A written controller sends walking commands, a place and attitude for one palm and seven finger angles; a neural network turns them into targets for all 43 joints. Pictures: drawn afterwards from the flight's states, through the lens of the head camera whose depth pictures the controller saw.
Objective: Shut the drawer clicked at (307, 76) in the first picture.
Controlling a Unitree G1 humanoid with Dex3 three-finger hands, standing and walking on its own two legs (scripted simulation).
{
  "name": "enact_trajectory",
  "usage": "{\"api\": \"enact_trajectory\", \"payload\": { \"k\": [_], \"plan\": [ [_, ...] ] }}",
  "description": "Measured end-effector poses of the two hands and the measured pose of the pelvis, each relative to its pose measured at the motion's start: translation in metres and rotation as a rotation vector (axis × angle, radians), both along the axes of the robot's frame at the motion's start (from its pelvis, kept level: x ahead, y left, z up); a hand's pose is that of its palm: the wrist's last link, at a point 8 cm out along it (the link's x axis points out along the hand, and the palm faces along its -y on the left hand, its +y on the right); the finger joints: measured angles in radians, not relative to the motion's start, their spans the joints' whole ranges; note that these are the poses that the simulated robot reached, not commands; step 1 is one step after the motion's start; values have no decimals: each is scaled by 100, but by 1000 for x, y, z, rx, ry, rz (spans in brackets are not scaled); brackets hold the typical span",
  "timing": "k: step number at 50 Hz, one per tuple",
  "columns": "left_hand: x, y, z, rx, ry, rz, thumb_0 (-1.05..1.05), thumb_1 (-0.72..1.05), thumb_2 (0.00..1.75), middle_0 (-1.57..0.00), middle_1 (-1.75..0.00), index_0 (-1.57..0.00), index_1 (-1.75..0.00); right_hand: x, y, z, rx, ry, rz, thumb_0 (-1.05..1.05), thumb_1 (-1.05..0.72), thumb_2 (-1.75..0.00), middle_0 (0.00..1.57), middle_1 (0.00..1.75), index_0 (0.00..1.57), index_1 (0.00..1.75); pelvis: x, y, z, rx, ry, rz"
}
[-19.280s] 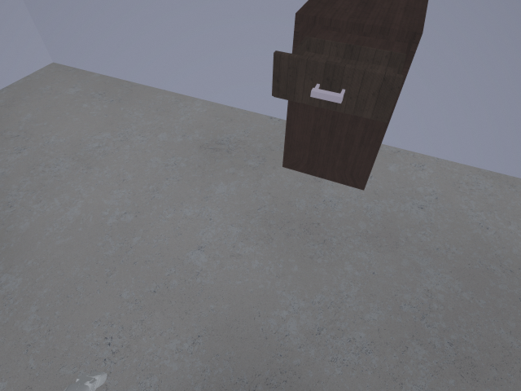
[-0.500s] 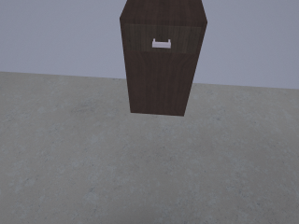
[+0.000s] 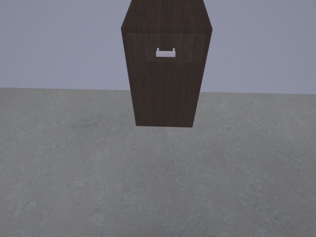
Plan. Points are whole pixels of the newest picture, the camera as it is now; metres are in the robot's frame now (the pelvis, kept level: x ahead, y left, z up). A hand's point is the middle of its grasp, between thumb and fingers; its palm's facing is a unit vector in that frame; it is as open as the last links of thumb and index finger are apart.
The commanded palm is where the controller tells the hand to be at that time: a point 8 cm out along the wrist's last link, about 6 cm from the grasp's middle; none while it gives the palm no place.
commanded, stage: let the arm hang, fingers relaxed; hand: left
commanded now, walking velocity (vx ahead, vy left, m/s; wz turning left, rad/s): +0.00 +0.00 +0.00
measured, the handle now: (165, 51) +1.02 +0.01 -0.08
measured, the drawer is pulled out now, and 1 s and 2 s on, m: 0.00 0.00 0.00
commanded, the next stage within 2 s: look to check the result in 0.02 s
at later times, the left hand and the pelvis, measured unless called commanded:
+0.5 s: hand out of the picture +0.10 +0.22 -0.16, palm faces +0.00 -0.95 -0.30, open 7.4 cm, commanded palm none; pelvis +0.02 +0.00 +0.00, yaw +0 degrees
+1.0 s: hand out of the picture +0.12 +0.23 -0.15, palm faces -0.01 -0.95 -0.32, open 7.4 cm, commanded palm none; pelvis +0.03 -0.01 +0.00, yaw +0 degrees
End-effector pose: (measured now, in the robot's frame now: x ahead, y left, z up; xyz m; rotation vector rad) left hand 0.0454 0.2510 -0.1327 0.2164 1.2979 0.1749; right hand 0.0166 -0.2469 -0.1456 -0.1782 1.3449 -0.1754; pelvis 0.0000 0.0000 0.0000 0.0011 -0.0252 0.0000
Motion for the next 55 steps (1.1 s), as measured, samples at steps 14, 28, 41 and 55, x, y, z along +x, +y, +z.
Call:
{"api": "enact_trajectory", "payload": {
  "k": [14, 28, 41, 55],
  "plan": [
    [25, 9, 4, 26, -16, -13, 1, 90, 90, -20, -30, -21, -30, 21, -17, 6, -37, -11, 4, 1, -91, -90, 20, 30, 21, 30, 12, -3, 1, -2, 2, -1],
    [49, 19, 11, 54, -54, -26, 1, 90, 90, -20, -30, -21, -30, 52, -32, 12, -64, -60, 29, 1, -91, -90, 20, 30, 21, 30, 20, -5, 2, -2, 4, 1],
    [61, 23, 15, 65, -71, -38, 1, 90, 90, -20, -30, -21, -30, 66, -44, 18, -89, -79, 39, 1, -91, -90, 20, 30, 21, 30, 25, -7, 3, -3, 3, 1],
    [66, 26, 15, 68, -66, -44, 1, 90, 90, -20, -30, -21, -30, 66, -48, 20, -99, -66, 41, 1, -91, -90, 20, 30, 21, 30, 28, -7, 3, -3, 5, 0]
  ]
}}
